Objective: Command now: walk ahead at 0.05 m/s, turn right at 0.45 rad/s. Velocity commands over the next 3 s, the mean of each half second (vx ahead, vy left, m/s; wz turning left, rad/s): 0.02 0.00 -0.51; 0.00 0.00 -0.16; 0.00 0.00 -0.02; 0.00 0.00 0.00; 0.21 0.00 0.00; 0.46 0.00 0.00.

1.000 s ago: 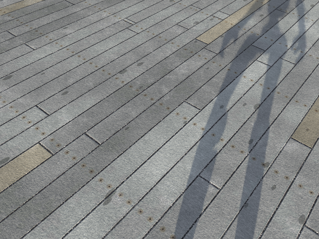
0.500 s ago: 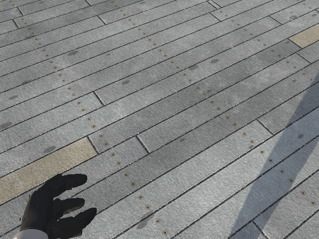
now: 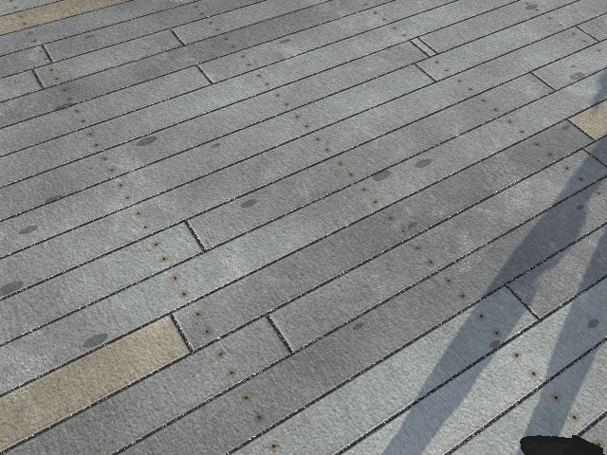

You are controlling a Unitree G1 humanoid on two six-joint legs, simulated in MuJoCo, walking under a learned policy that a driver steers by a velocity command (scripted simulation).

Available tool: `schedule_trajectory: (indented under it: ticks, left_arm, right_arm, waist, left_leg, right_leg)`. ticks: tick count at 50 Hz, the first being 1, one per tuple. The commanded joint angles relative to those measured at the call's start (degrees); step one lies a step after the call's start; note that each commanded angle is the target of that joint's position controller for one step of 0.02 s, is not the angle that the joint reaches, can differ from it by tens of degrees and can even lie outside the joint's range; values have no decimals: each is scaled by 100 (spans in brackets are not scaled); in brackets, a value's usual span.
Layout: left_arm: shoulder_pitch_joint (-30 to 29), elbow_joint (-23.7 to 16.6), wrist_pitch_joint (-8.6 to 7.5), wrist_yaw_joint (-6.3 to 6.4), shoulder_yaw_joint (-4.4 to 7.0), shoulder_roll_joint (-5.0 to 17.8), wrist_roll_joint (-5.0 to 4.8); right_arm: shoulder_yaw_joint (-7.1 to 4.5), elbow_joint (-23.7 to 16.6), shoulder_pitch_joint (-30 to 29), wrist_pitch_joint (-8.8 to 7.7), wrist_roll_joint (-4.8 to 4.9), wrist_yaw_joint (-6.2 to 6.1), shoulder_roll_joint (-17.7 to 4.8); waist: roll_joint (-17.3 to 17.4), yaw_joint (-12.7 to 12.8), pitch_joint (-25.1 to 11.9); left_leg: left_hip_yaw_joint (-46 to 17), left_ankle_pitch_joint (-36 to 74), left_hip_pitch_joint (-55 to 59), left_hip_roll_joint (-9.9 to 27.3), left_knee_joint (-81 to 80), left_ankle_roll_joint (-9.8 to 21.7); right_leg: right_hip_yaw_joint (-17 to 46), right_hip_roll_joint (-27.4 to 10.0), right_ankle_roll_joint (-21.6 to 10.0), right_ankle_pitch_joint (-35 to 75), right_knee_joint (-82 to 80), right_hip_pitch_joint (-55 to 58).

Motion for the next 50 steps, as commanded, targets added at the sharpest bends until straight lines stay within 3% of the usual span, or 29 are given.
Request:
schedule_trajectory:
  ticks: [1,4,8,10,11,12,13,14,15,16,17,18,24,31,34,35,36,37,38,39,43,50]
  left_arm:
    - [320,-339,137,24,103,282,4]
    - [-26,-602,147,-87,8,130,22]
    - [-155,-812,175,-250,38,338,30]
    - [90,-771,202,-309,75,357,41]
    - [271,-713,208,-294,126,450,68]
    - [421,-728,208,-219,249,853,77]
    - [372,-913,191,-126,374,1578,149]
    - [559,-975,59,-171,303,1344,348]
    - [250,-945,-6,-266,287,1278,395]
    - [-31,-1037,-74,-164,245,1044,208]
    - [-287,-1105,-74,-110,173,833,83]
    - [-393,-1128,-55,-65,121,748,56]
    - [-209,-1124,-16,58,62,687,120]
    - [-308,-1016,23,-54,-7,703,189]
    - [-472,-946,36,-61,-107,529,114]
    - [-331,-893,10,-56,-150,424,121]
    - [-169,-880,-46,-59,-203,284,227]
    - [142,-844,-97,-93,-183,226,220]
    - [10,-764,-102,-89,-185,326,267]
    - [-161,-766,-85,-88,-150,415,262]
    - [-269,-696,24,-69,-141,380,212]
    - [-149,-403,-44,-47,-152,264,200]
  right_arm:
    - [-271,-238,-124,-58,-16,-10,-898]
    - [-324,-150,-85,-11,12,-54,-989]
    - [-422,-8,108,18,109,-31,-1264]
    - [-442,39,18,21,238,-29,-1305]
    - [-427,153,239,18,271,-21,-1190]
    - [-380,248,561,14,164,18,-959]
    - [-264,-115,298,16,-95,20,-656]
    - [-342,-204,-246,-2,10,-28,-926]
    - [-356,-378,-622,-24,197,-33,-824]
    - [-411,-47,39,18,135,-78,-1072]
    - [-470,37,139,47,95,-128,-1157]
    - [-481,32,174,58,70,-145,-1150]
    - [-379,21,234,15,127,-92,-855]
    - [-325,19,234,-33,176,28,-895]
    - [-281,150,540,-112,158,104,-769]
    - [-273,168,605,-142,86,121,-843]
    - [-309,136,716,-152,-7,101,-1146]
    - [-351,170,434,-132,-19,112,-1402]
    - [-253,104,250,-136,-7,142,-977]
    - [-202,107,183,-150,-2,166,-836]
    - [-181,211,374,-232,24,155,-933]
    - [-102,327,470,-165,53,104,-845]
  waist:
    - [946,-56,-653]
    - [1024,-194,-790]
    - [1128,-247,-933]
    - [1072,-29,-896]
    - [888,14,-899]
    - [-87,-65,-872]
    - [-1802,-145,-754]
    - [-1039,344,-1118]
    - [-748,125,-651]
    - [-424,-50,-887]
    - [-377,-140,-809]
    - [-480,-214,-794]
    - [-477,-123,-932]
    - [-604,11,-605]
    - [-466,-273,-619]
    - [-315,-288,-678]
    - [183,-186,-893]
    - [1058,242,-866]
    - [1051,96,-905]
    - [1006,27,-791]
    - [669,-146,-510]
    - [172,-241,-458]
  left_leg:
    - [-801,2013,782,1419,-839,1194]
    - [-457,1915,831,1428,-785,1234]
    - [-383,1963,989,1688,-533,1181]
    - [-201,1579,795,1640,-156,890]
    - [17,996,500,1450,244,568]
    - [563,-145,-354,1026,1316,20]
    - [779,-2883,-2099,73,2932,-558]
    - [-229,-3097,-2190,-54,3914,-524]
    - [-230,-2546,-2273,-14,4322,-394]
    - [-468,-2074,-2251,117,4135,-372]
    - [-497,-1741,-2272,175,3987,-399]
    - [-480,-1489,-2057,134,3986,-448]
    - [-456,-859,-1661,16,2769,-608]
    - [-333,-1130,-484,10,1378,-514]
    - [-224,-175,395,-55,-199,-344]
    - [-421,626,918,117,-641,-233]
    - [-944,1815,1496,754,-531,-19]
    - [-1241,2118,1297,1062,-298,448]
    - [-1323,1432,911,1094,-466,668]
    - [-1170,806,810,877,-495,540]
    - [-768,294,662,457,-316,156]
    - [-588,301,783,262,-121,122]
  right_leg:
    - [-39,-318,231,355,339,-445]
    - [-207,-432,213,646,-713,-19]
    - [-482,-346,-31,835,-1727,576]
    - [-670,-213,-288,1485,-2712,1166]
    - [-587,-104,-479,1969,-3232,1683]
    - [389,-695,-812,3368,-3723,2454]
    - [2614,-2286,-1964,4986,-3934,2924]
    - [2858,-2421,-2518,4604,-4118,2630]
    - [2125,-2045,-2211,4638,-4107,2254]
    - [1886,-1753,-1913,3891,-4057,2380]
    - [1767,-1602,-1704,3594,-4054,2359]
    - [1632,-1452,-1652,3655,-4072,2129]
    - [1558,-1288,-1652,3384,-4056,2319]
    - [1855,-1267,-1732,2915,-4024,1722]
    - [1816,-1057,-1489,3158,-3728,1613]
    - [1774,-907,-1247,2948,-3675,1425]
    - [1480,-634,-939,2382,-3327,1125]
    - [818,-53,-679,1395,-3210,1010]
    - [676,-87,-480,1226,-3252,1386]
    - [652,-84,-431,1416,-3285,1447]
    - [816,-165,-589,2116,-3379,1405]
    - [906,-205,-558,2313,-3487,1382]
